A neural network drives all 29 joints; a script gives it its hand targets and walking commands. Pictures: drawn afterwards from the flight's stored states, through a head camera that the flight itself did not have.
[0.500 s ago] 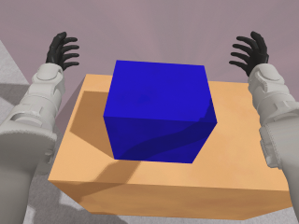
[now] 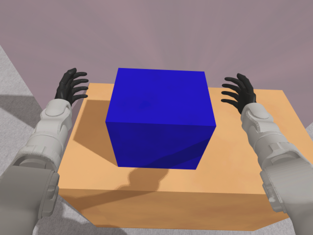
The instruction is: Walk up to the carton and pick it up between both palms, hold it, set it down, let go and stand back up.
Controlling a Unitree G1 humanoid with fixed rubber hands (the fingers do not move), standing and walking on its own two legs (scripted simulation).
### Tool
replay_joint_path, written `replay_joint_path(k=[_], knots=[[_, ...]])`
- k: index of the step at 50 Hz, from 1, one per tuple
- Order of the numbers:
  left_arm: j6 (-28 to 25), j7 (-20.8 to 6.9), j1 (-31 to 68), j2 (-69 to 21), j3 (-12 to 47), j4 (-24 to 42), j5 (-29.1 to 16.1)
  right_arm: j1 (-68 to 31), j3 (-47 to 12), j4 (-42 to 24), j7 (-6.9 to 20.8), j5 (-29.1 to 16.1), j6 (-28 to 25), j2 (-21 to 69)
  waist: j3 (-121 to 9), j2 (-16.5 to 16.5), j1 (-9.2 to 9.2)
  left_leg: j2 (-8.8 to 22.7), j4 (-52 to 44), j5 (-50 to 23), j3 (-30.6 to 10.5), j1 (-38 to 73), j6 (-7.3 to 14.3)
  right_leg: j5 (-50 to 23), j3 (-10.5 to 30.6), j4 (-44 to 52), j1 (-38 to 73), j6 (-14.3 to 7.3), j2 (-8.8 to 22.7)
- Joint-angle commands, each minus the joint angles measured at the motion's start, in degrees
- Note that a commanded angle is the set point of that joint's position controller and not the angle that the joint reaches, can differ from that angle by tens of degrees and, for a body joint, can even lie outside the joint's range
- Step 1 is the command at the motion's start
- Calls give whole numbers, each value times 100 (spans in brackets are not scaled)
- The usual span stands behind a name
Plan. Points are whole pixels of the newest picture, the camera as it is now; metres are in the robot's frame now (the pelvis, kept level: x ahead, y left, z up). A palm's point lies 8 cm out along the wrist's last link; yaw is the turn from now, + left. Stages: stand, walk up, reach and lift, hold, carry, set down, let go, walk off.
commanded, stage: set down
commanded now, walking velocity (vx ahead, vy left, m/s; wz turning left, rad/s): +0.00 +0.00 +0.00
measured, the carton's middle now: (159, 121) +0.46 +0.02 +0.00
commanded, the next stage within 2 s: none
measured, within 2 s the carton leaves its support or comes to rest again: neither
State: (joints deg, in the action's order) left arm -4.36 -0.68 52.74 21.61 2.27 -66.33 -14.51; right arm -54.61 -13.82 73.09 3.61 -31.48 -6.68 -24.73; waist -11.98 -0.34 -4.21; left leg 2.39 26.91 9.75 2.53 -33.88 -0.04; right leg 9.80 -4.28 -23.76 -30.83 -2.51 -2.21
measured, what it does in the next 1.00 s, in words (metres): stands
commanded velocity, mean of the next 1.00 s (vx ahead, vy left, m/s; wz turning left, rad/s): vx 0.00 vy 0.00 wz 0.00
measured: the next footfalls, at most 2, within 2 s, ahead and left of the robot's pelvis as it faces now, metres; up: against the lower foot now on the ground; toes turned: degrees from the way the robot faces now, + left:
none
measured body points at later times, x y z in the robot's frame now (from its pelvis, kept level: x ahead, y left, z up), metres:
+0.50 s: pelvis -0.01 -0.01 +0.00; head +0.02 +0.00 +0.45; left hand +0.38 +0.25 +0.06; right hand +0.40 -0.21 +0.06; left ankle +0.02 +0.12 -0.74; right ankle +0.00 -0.09 -0.74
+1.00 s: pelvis +0.02 +0.00 +0.00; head +0.02 +0.00 +0.45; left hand +0.31 +0.25 +0.02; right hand +0.32 -0.23 +0.01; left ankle +0.02 +0.12 -0.74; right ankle +0.00 -0.09 -0.74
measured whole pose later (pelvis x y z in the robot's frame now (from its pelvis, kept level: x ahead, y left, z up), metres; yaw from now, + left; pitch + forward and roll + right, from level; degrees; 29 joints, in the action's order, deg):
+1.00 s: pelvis +0.02 +0.00 +0.00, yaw +0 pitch +4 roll +0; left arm -17.2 0.9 11.0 16.0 -2.5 -43.2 -12.2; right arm -12.6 -6.9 48.8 3.0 -23.3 -20.5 -17.6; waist -5.4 -0.9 -1.1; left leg 1.3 26.5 13.0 2.0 -17.9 -0.3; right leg 14.2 -2.7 -25.7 -16.1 -2.6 -1.9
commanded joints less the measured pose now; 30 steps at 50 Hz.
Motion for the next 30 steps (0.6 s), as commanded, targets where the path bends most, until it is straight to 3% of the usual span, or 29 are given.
replay_joint_path(k=[1,5,8,11,16,21,22,23,24,27,29,30], knots=[[-125,-111,1394,517,-245,945,70,-1463,712,-850,-224,347,-456,-1220,-2293,-76,365,-115,242,-2338,-148,2338,-221,-1815,172,125,1093,411,-36],[-258,-16,1497,538,-159,1204,-145,-1411,712,-1218,-191,457,-353,-888,-1921,-238,308,-128,83,-1413,-180,2118,-55,-654,158,228,911,401,15],[-383,60,1408,511,-77,1020,-165,-1200,533,-1020,-109,366,-200,-604,-1512,-130,227,-114,-59,-722,-254,1857,29,126,249,284,742,321,137],[-527,110,1152,486,-75,734,-65,-916,370,-830,-15,202,-187,-462,-1391,55,116,-118,-77,-495,-317,1684,54,472,368,246,678,262,236],[-753,81,672,471,-327,680,195,-417,343,-859,-17,88,-487,-456,-1661,146,14,-161,93,-1025,-334,1746,31,8,436,83,925,282,227],[-851,-41,153,416,-614,1197,359,42,543,-1233,-183,201,-897,-546,-1864,-85,170,-235,176,-1657,-244,1989,-41,-1126,394,-53,1552,399,128],[-885,-40,184,600,-390,1602,95,-52,664,-2009,-244,412,-933,-842,-2259,19,359,-273,132,-1435,-87,1949,-80,-1021,426,-15,1521,356,113],[-906,-1,22,583,-386,1702,11,67,689,-2211,-231,471,-883,-801,-2055,2,276,-261,83,-1313,-102,1871,-72,-770,418,-44,1465,316,75],[-897,19,221,573,-295,1773,-97,-64,861,-2310,-246,564,-827,-793,-2001,-16,405,-253,48,-1047,-105,1860,-77,-492,401,5,1280,312,76],[-800,-25,-369,228,-158,1648,-111,587,827,-1948,-220,650,-692,-543,-1437,-94,503,-193,38,-1020,-215,2262,-105,-239,357,147,1018,225,54],[-753,-101,-820,62,-180,1362,-55,1020,622,-1524,-198,565,-618,-417,-761,-141,440,-180,-13,-1003,-282,2317,-85,-84,386,255,1008,185,94],[-765,-120,-810,129,-285,1502,-28,993,585,-1686,-201,506,-647,-421,-772,-172,380,-191,-17,-1106,-270,2325,-71,-138,411,284,1072,191,105]])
